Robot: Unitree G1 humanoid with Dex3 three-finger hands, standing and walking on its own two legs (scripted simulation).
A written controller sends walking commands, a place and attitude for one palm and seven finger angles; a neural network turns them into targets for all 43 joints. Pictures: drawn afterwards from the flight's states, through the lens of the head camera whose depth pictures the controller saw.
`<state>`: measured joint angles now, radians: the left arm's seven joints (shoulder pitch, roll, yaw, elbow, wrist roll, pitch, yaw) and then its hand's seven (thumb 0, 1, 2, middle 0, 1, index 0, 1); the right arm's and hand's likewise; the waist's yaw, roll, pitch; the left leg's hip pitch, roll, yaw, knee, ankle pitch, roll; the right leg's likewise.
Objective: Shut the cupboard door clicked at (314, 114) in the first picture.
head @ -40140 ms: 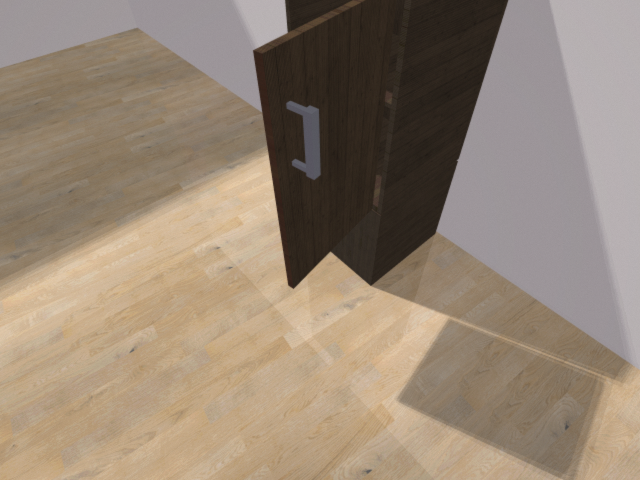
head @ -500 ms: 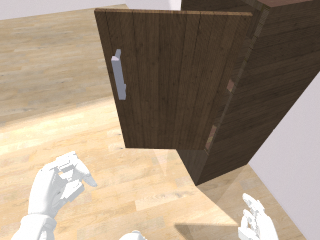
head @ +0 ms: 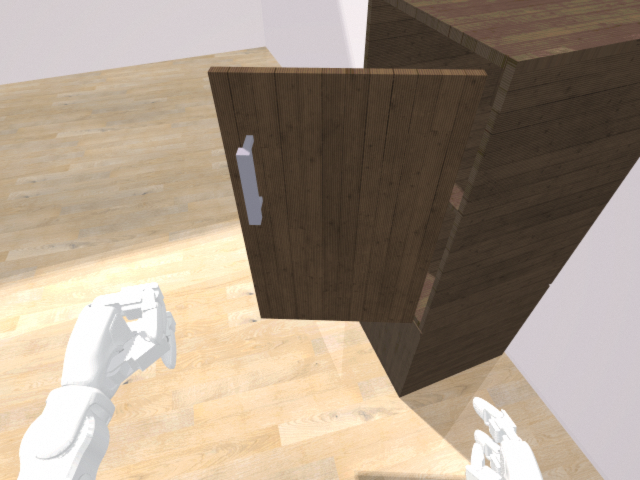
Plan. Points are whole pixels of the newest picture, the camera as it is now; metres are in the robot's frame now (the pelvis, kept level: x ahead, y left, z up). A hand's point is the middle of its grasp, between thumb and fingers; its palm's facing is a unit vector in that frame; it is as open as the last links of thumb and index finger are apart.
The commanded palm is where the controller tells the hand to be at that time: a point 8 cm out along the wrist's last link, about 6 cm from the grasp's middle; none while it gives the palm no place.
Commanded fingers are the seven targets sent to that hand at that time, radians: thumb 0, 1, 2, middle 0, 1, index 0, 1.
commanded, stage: raise the hand and make a fist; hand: left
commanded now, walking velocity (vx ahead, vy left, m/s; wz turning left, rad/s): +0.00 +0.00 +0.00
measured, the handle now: (252, 181) +0.51 +0.15 +0.11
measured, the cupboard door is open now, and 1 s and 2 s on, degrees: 66 66 66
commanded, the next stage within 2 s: bring the fist close to the handle in 0.32 s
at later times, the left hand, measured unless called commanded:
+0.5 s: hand (188, 339) +0.24 +0.17 +0.11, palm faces +0.06 -1.00 -0.05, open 3.1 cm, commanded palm +0.22 +0.21 +0.11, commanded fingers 0.00 0.90 0.90 -1.30 -1.50 -1.30 -1.50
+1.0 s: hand (237, 264) +0.34 +0.14 +0.11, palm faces +0.04 -1.00 -0.03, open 3.1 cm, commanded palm +0.32 +0.18 +0.11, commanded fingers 0.00 0.90 0.90 -1.30 -1.50 -1.30 -1.50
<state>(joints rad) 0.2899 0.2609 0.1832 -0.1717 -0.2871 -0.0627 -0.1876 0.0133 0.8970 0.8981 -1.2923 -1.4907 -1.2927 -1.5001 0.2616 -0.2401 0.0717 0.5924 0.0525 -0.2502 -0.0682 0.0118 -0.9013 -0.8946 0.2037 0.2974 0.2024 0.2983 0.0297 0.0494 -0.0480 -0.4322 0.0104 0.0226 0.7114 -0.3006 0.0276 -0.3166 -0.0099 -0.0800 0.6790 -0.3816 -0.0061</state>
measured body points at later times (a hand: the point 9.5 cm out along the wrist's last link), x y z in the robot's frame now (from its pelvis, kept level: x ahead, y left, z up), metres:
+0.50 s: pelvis +0.01 -0.02 +0.00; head +0.00 -0.04 +0.45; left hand +0.23 +0.22 +0.11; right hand +0.18 -0.25 -0.07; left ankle +0.04 +0.10 -0.72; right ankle -0.01 -0.12 -0.72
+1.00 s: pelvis +0.01 -0.02 +0.00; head +0.02 -0.04 +0.45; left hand +0.33 +0.19 +0.11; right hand +0.17 -0.26 -0.09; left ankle +0.04 +0.10 -0.72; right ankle -0.01 -0.12 -0.72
